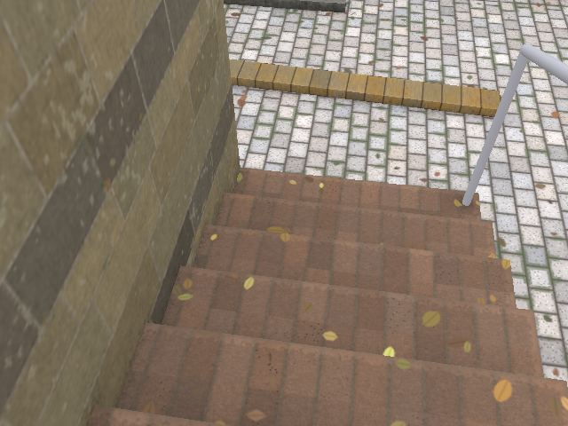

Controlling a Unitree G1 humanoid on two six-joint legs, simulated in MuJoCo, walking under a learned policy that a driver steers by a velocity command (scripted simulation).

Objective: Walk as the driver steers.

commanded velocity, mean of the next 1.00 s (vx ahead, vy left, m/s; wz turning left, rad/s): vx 0.11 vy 0.00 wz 0.00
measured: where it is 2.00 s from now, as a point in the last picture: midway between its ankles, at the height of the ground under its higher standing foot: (319, 371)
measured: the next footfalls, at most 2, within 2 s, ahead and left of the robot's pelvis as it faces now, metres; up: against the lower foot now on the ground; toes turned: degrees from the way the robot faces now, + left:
left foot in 1.24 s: +0.38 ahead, +0.11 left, -0.15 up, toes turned +4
right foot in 1.76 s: +0.68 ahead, -0.19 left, -0.30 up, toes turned -19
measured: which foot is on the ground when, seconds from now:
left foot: down 0.00-0.82, up 0.84-1.00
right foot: down 0.00-1.00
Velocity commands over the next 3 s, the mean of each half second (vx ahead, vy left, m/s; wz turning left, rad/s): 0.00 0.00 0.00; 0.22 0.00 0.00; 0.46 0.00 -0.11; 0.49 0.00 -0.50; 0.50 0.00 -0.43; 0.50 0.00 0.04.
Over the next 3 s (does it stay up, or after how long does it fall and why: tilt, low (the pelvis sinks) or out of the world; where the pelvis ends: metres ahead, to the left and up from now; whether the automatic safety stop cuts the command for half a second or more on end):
stays up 1.19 -0.40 -0.61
